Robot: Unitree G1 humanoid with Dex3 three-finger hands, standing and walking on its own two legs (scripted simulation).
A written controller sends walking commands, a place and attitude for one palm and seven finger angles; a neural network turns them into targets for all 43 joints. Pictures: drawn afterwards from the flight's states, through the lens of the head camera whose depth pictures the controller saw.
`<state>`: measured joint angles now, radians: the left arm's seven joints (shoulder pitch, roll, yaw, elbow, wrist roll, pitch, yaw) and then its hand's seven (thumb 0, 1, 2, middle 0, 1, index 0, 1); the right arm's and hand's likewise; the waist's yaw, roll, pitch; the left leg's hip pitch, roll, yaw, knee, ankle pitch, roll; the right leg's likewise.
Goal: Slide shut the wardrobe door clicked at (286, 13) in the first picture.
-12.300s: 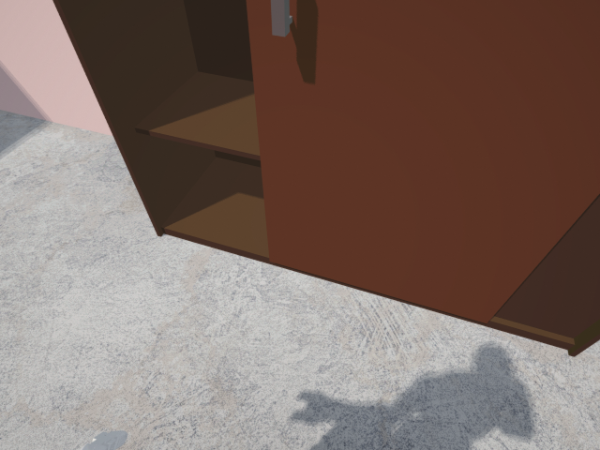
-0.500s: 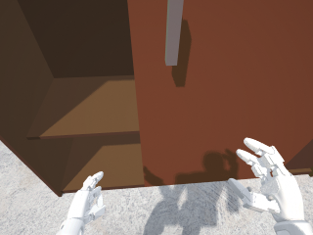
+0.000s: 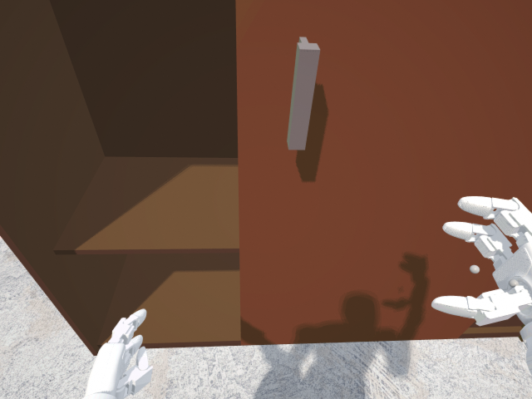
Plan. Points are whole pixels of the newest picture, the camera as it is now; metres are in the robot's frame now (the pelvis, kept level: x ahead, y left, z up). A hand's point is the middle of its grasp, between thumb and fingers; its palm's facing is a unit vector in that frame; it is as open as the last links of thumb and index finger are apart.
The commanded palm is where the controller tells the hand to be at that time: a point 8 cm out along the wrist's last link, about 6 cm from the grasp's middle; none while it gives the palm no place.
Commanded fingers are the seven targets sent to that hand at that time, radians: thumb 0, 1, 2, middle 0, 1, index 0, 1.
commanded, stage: raise the hand with hooked fingers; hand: right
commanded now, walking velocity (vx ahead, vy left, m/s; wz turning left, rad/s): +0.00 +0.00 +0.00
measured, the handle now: (299, 94) +0.49 -0.03 +0.26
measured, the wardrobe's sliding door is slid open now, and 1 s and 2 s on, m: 0.52 0.52 0.52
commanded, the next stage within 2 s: move the hooked fingers beside the handle in 0.96 s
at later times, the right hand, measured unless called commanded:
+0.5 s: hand out of the picture +0.25 -0.26 +0.29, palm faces +0.11 +0.98 -0.19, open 14.0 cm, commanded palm +0.22 -0.30 +0.28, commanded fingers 0.00 0.50 -0.30 0.30 1.20 0.30 1.20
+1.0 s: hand out of the picture +0.25 -0.27 +0.28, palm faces +0.09 +0.98 -0.17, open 14.0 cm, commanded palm +0.22 -0.31 +0.28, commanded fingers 0.00 0.50 -0.30 0.30 1.20 0.30 1.20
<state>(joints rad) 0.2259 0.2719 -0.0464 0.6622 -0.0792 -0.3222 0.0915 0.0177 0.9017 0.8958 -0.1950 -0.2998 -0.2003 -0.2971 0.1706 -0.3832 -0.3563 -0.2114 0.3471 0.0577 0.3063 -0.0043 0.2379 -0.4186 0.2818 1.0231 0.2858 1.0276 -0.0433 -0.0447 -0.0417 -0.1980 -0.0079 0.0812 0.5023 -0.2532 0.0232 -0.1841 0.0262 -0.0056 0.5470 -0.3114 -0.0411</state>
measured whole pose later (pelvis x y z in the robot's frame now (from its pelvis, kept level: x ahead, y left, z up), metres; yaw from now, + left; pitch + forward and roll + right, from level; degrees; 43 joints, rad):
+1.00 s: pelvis -0.02 +0.01 +0.00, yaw +0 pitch -5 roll +0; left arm 0.16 0.29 -0.09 0.66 -0.11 -0.22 0.07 0.02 0.90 0.90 -0.20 -0.30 -0.20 -0.30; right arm -0.26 -0.59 -0.55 0.02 0.35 0.37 0.47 -0.01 0.51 -0.30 0.30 1.20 0.31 1.20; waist -0.06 -0.08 -0.03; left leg -0.18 -0.01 0.09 0.49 -0.23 0.04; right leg -0.17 0.02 0.01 0.52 -0.27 -0.02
